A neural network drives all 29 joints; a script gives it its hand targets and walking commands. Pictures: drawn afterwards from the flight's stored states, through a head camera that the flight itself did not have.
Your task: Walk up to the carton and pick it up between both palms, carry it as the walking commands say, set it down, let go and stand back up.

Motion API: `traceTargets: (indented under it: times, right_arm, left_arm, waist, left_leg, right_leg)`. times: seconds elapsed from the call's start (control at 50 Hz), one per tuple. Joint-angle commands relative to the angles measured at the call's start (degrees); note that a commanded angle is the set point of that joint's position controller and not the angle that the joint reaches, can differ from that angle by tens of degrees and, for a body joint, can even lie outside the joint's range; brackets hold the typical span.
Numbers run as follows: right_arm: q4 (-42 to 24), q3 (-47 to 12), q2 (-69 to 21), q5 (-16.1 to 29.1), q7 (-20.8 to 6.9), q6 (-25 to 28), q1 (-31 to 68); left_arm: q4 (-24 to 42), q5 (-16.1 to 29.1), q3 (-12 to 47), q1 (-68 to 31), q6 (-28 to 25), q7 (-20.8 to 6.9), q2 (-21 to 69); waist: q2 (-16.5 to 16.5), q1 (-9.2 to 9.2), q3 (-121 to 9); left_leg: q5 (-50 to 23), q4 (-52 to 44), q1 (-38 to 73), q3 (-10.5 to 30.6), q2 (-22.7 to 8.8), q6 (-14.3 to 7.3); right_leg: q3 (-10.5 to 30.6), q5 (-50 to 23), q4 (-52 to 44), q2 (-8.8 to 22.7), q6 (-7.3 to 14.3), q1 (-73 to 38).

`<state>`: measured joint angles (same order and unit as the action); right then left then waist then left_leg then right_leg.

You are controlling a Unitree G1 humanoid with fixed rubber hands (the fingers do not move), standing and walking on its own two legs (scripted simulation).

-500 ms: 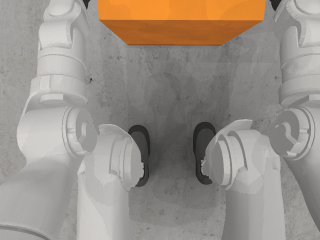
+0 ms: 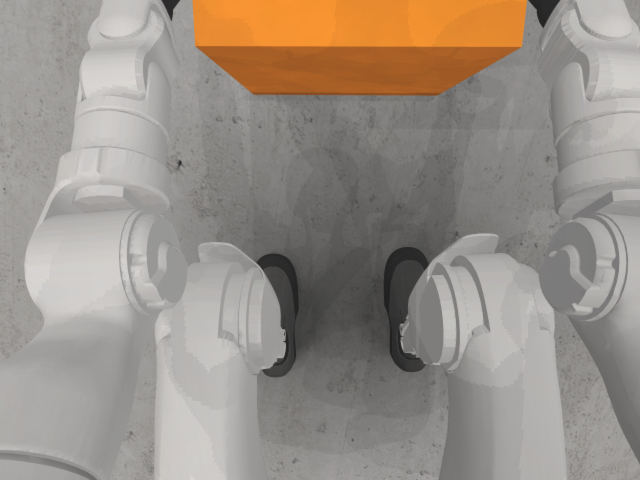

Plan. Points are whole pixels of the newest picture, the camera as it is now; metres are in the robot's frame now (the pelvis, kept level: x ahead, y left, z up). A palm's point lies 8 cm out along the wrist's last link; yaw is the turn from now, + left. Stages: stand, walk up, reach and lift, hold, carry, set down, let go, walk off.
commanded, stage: set down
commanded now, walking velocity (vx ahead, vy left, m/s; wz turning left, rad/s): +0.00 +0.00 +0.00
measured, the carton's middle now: out of the picture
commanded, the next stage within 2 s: let go in 1.92 s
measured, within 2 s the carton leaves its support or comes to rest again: neither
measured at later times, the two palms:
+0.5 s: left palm (128, 18) +0.55 +0.20 -0.17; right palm (574, 16) +0.53 -0.23 -0.17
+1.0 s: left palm out of the picture +0.56 +0.22 -0.05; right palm out of the picture +0.54 -0.24 -0.05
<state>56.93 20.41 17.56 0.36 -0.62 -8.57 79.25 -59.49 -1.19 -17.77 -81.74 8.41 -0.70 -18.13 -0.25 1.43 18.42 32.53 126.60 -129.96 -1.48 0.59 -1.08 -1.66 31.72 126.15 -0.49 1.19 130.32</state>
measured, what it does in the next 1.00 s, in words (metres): rises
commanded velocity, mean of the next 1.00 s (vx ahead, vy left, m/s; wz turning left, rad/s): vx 0.00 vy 0.00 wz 0.00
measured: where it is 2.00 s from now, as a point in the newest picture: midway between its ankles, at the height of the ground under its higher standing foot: (342, 332)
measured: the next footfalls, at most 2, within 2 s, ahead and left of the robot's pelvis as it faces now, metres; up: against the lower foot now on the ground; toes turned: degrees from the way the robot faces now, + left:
none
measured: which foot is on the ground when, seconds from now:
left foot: down 0.00-1.00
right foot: down 0.00-1.00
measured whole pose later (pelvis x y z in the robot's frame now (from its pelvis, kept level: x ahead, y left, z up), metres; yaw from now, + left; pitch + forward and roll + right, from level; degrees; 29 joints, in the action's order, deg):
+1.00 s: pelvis +0.01 +0.00 +0.06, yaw +0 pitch +42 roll +0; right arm 52.5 14.0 23.2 9.1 1.5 -9.1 70.4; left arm -54.5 9.4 -11.7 -72.1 9.1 0.0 -25.7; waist -0.5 1.5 7.1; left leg 33.1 114.8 -124.0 -1.2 0.9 -0.9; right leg -1.1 32.3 114.5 -0.9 1.1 124.4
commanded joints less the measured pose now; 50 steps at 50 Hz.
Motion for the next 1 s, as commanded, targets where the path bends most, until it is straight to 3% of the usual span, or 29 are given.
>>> traceTargets:
  times: [0.0,0.04,0.08,0.12,0.18,0.28,0.44,0.56,0.68,0.8,0.98]
  right_arm:
    - [3.43,-9.64,-10.29,2.03,-1.65,0.53,12.74]
    - [3.62,-10.01,1.26,4.94,2.55,3.37,10.61]
    - [2.91,-11.42,5.30,8.00,5.24,5.70,11.18]
    - [1.88,-12.18,7.62,10.56,6.55,7.21,11.85]
    - [0.22,-11.40,11.06,12.01,7.36,8.08,12.63]
    - [0.52,-11.59,12.94,13.15,6.56,7.94,11.67]
    - [1.19,-12.40,14.63,14.35,4.90,7.08,11.17]
    - [-1.73,-11.85,16.30,14.10,4.49,6.30,10.79]
    - [-10.21,-9.55,16.94,12.64,4.53,3.59,8.21]
    - [-10.61,-7.22,14.77,10.22,3.55,1.43,4.85]
    - [-10.54,-4.83,13.79,8.21,1.66,0.08,2.93]
  left_arm:
    - [-3.40,2.60,9.52,-12.63,-0.78,-1.74,9.24]
    - [-3.48,5.91,10.32,-10.88,-3.38,2.46,-2.18]
    - [-2.20,9.19,10.93,-11.25,-5.39,5.38,-6.55]
    - [-0.20,11.04,10.86,-11.79,-6.69,6.89,-9.15]
    - [1.97,12.52,10.87,-12.90,-7.18,7.58,-11.74]
    - [1.74,14.87,12.58,-12.42,-6.69,6.76,-12.27]
    - [0.89,15.91,12.91,-11.59,-5.90,5.14,-14.27]
    - [3.49,15.38,11.51,-10.91,-5.47,4.49,-16.65]
    - [11.39,14.31,9.16,-7.92,-3.40,4.19,-17.91]
    - [11.28,12.22,6.62,-4.52,-1.60,2.36,-16.54]
    - [11.02,10.16,4.42,-2.45,0.25,0.27,-16.12]
  waist:
    - [-0.25,-0.21,-52.74]
    - [-0.08,0.14,-55.86]
    - [0.58,-0.32,-61.13]
    - [0.55,-0.89,-66.48]
    - [-0.06,0.02,-71.06]
    - [-1.23,1.47,-69.75]
    - [-1.48,1.05,-66.80]
    - [-1.06,0.52,-70.70]
    - [-0.74,0.51,-81.43]
    - [-0.46,0.56,-74.30]
    - [-0.95,0.26,-74.51]
  left_leg:
    - [-5.82,-9.98,26.64,-0.37,2.27,2.32]
    - [-8.92,-9.76,28.90,-0.54,1.89,2.68]
    - [-14.21,-9.13,31.13,-0.09,1.91,2.65]
    - [-18.57,-8.41,32.81,0.29,1.96,2.47]
    - [-20.02,-8.17,34.19,0.82,1.69,2.30]
    - [-17.68,-8.15,34.81,1.45,0.85,2.28]
    - [-16.17,-7.89,34.44,1.85,0.02,2.20]
    - [-17.34,-7.73,36.03,1.62,0.02,1.88]
    - [-19.06,-9.92,41.10,0.04,0.94,1.22]
    - [-16.37,-14.76,36.98,-0.67,1.37,1.15]
    - [-16.96,-23.10,37.35,-0.41,1.97,1.35]
  right_leg:
    - [0.69,-7.44,-10.72,-1.98,-2.48,-28.38]
    - [0.48,-10.80,-10.66,-1.55,-2.96,-30.85]
    - [0.94,-15.53,-9.98,-1.37,-3.32,-33.24]
    - [1.58,-19.93,-9.04,-1.28,-3.39,-35.21]
    - [2.00,-21.84,-8.73,-0.83,-3.18,-36.34]
    - [1.74,-19.09,-8.89,0.38,-2.45,-33.84]
    - [1.64,-16.79,-8.78,1.06,-1.73,-31.94]
    - [1.62,-18.13,-8.76,0.72,-1.69,-35.27]
    - [0.65,-20.18,-11.07,-0.46,-1.64,-42.18]
    - [0.41,-17.69,-15.59,-1.20,-1.56,-39.28]
    - [0.02,-18.70,-22.88,-1.74,-1.28,-40.03]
